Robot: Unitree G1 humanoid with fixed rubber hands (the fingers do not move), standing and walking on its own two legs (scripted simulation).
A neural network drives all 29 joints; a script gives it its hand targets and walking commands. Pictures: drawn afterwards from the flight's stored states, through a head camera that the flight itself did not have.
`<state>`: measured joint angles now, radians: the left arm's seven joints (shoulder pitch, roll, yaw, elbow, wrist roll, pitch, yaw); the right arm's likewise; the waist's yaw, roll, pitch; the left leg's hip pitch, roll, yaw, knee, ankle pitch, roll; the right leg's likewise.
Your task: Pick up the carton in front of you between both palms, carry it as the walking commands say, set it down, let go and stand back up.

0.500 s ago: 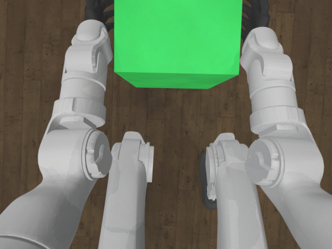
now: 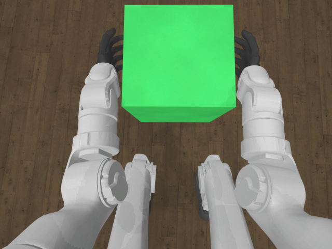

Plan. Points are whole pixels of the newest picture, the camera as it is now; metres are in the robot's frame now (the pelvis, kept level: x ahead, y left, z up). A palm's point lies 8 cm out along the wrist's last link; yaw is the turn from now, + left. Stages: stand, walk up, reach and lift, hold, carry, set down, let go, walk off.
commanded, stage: reach and lift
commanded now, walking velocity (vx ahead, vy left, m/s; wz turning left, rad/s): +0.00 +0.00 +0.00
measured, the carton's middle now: (176, 76) +0.50 +0.01 -0.12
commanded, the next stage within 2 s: none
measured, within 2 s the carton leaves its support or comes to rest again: neither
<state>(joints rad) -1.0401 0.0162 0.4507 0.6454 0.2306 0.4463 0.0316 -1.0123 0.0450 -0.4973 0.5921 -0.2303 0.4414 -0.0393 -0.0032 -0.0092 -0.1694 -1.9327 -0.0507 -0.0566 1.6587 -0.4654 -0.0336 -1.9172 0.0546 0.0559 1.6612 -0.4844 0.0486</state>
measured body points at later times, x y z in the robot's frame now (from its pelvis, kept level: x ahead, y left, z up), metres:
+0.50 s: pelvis +0.05 +0.00 +0.14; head +0.18 +0.00 +0.57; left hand +0.45 +0.15 +0.11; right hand +0.45 -0.15 +0.11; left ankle +0.11 +0.13 -0.49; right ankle +0.10 -0.13 -0.49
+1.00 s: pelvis +0.09 +0.00 +0.25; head +0.08 +0.00 +0.70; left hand +0.40 +0.15 +0.25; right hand +0.40 -0.15 +0.25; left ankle +0.11 +0.13 -0.49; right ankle +0.10 -0.13 -0.49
